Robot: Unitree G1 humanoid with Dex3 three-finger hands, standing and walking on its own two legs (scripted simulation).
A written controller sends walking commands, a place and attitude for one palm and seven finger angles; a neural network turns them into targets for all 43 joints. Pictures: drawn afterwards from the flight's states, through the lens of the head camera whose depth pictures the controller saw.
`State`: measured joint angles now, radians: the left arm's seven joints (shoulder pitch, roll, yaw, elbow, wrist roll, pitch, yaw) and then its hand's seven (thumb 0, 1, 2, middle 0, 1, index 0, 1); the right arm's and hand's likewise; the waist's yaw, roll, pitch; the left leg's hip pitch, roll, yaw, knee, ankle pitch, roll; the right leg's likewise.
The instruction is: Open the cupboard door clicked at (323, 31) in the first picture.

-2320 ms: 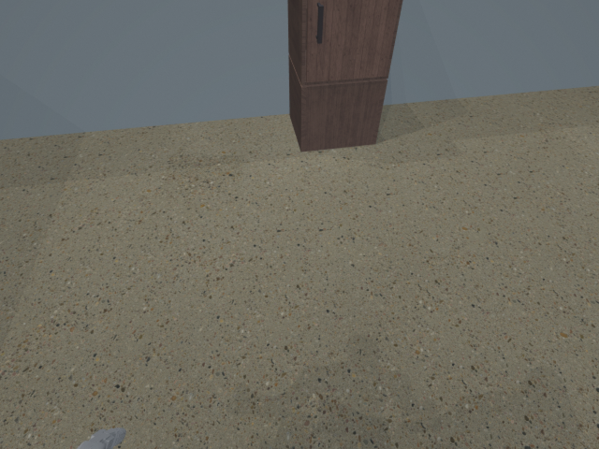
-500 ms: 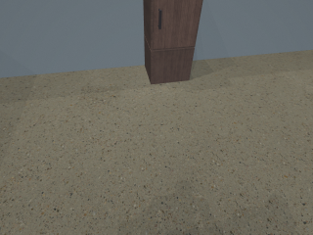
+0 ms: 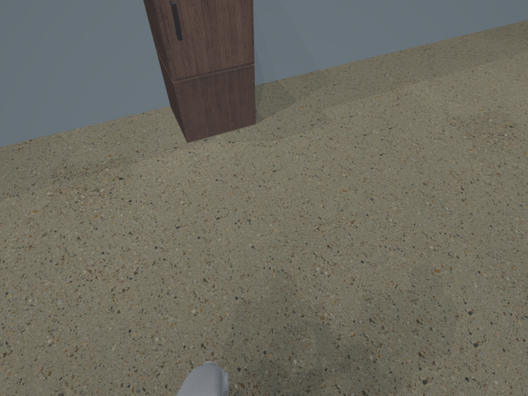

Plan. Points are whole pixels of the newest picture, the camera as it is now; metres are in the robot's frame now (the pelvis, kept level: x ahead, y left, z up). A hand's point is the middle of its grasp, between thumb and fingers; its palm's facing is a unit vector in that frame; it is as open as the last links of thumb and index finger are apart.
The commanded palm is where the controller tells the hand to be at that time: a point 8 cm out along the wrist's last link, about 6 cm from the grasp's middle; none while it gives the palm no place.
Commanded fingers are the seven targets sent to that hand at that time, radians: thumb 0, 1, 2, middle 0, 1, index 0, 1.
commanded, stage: walk to a spot facing it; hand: left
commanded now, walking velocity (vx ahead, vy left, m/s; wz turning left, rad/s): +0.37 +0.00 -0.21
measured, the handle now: (175, 20) +1.50 +0.50 -0.08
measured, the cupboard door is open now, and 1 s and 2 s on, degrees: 0 0 0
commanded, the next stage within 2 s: turn to face it in 1.68 s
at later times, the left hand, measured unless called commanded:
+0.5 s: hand (158, 299) +0.32 +0.25 -0.17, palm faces -0.10 -0.98 -0.17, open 7.3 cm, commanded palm none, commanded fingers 0.00 0.90 0.90 -0.20 -0.30 -0.20 -0.30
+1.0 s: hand (224, 207) +0.57 +0.15 -0.17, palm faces -0.19 -0.95 -0.22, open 7.1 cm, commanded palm none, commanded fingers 0.00 0.90 0.90 -0.20 -0.30 -0.20 -0.30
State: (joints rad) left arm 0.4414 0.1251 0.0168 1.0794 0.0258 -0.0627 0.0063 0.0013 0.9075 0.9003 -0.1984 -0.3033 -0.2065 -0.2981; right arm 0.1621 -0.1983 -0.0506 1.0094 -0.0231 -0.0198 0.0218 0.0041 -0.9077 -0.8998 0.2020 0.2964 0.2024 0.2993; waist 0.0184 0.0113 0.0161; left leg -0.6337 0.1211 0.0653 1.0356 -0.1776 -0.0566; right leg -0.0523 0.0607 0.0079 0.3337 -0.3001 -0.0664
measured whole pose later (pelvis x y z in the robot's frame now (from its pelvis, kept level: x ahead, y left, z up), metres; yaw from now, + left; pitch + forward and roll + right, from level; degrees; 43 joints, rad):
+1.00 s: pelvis +0.46 -0.02 -0.01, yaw -14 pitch +0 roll -1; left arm 0.22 0.18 0.07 1.04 0.02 -0.07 0.02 -0.03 0.95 0.90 -0.20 -0.30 -0.21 -0.30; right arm 0.32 -0.12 -0.05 1.09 -0.02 -0.03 0.00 0.00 -0.91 -0.90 0.20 0.30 0.20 0.30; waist -0.03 0.01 0.02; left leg -0.51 0.15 0.08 1.15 -0.30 -0.02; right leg -0.22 0.01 -0.17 0.46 -0.25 -0.07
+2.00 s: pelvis +0.86 -0.16 +0.00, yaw -20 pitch -1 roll +0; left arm 0.18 0.16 0.04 1.04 0.02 -0.05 0.03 -0.01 0.95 0.90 -0.20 -0.30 -0.21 -0.30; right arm 0.24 -0.16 -0.05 1.06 -0.02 0.00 -0.02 0.00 -0.92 -0.90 0.20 0.30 0.20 0.30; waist -0.04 0.04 0.04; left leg -0.52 0.12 0.07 1.06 -0.30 -0.05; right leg -0.23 -0.01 -0.23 0.44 -0.21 -0.09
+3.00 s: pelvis +0.92 -0.21 +0.00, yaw +17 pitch +0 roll +2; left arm 0.23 0.19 0.02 0.89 0.03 0.02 0.02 0.00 0.91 0.90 -0.20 -0.30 -0.21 -0.30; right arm 0.16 -0.28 -0.09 0.95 -0.02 0.09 0.03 0.00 -0.91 -0.90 0.20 0.30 0.20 0.30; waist -0.01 0.01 0.09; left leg -0.44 0.05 0.04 0.99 -0.41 -0.09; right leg -0.21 -0.14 -0.24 0.53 -0.31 0.00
